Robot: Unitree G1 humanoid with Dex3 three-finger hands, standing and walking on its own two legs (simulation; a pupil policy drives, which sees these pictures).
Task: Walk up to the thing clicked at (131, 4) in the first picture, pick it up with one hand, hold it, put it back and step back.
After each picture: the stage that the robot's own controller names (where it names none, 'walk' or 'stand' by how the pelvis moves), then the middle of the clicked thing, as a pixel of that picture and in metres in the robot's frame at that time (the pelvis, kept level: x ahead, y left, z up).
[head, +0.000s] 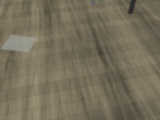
stand; (132, 5) +2.10 -0.69 -0.66
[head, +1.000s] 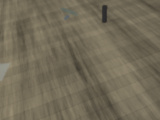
walk; (104, 14) +2.04 -0.16 -0.62
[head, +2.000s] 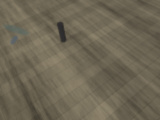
walk; (61, 32) +1.40 +0.33 -0.65
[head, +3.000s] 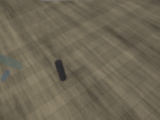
walk; (60, 71) +0.90 +0.32 -0.65
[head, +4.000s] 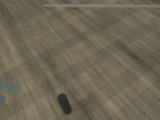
walk; (64, 104) +0.54 +0.24 -0.65
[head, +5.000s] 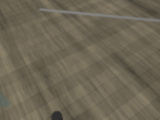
stand; out of the picture +0.42 +0.20 -0.64
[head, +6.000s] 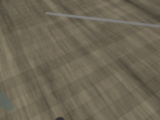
stand; out of the picture +0.40 +0.18 -0.65
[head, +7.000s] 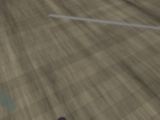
stand; out of the picture +0.41 +0.17 -0.65
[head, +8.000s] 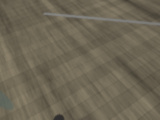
stand; out of the picture +0.42 +0.20 -0.66
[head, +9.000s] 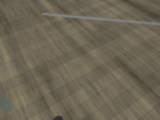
stand; out of the picture +0.41 +0.20 -0.66
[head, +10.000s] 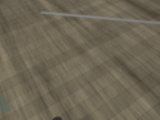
stand; out of the picture +0.39 +0.20 -0.66
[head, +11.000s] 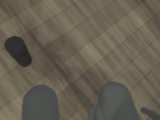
go down; (20, 54) +0.46 +0.24 -0.31
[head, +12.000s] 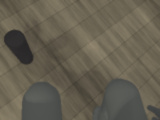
go down; (21, 50) +0.47 +0.25 -0.26
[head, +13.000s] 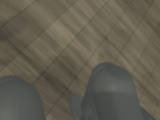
close in; out of the picture +0.46 +0.29 -0.16
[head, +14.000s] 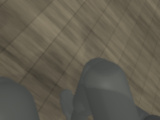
close; out of the picture +0.45 +0.31 -0.16
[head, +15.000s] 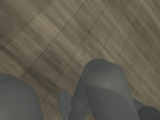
lift; out of the picture +0.42 +0.29 -0.17
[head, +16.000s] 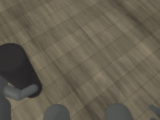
lift; (23, 77) +0.33 +0.20 +0.02
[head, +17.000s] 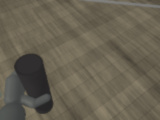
hold; (37, 88) +0.31 +0.17 +0.03
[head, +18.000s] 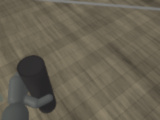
hold; (40, 88) +0.31 +0.16 +0.03
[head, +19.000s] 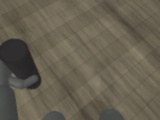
crouch; (25, 69) +0.38 +0.20 -0.03
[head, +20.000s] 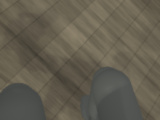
lower; out of the picture +0.48 +0.28 -0.08
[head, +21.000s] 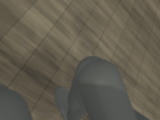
lower; out of the picture +0.46 +0.30 -0.17
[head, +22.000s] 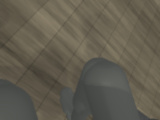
lower; out of the picture +0.44 +0.30 -0.17
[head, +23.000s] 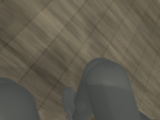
lower; out of the picture +0.43 +0.29 -0.17
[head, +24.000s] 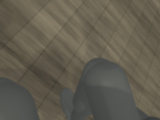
lower; out of the picture +0.43 +0.29 -0.17
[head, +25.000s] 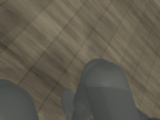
open; out of the picture +0.44 +0.27 -0.17
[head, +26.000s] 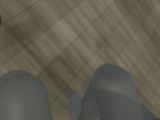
stand; out of the picture +0.44 +0.26 -0.18
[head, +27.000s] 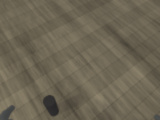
stand; (51, 106) +0.40 +0.19 -0.53
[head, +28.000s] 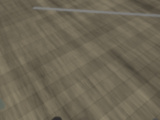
stand; out of the picture +0.38 +0.18 -0.60
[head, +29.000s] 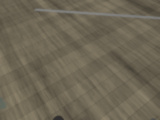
stand; out of the picture +0.39 +0.18 -0.60
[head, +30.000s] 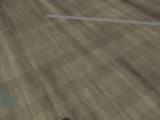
stand; out of the picture +0.41 +0.16 -0.65
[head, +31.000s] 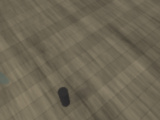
walk; (64, 97) +0.47 +0.14 -0.63
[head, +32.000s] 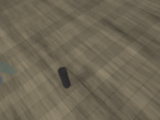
walk; (64, 78) +0.70 +0.24 -0.64
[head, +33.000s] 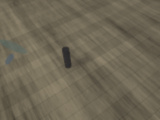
stand; (67, 58) +1.02 +0.22 -0.63
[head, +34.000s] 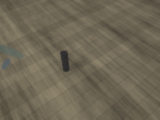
stand; (65, 61) +1.02 +0.20 -0.65
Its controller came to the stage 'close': yes
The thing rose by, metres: 0.69
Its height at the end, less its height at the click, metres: +0.00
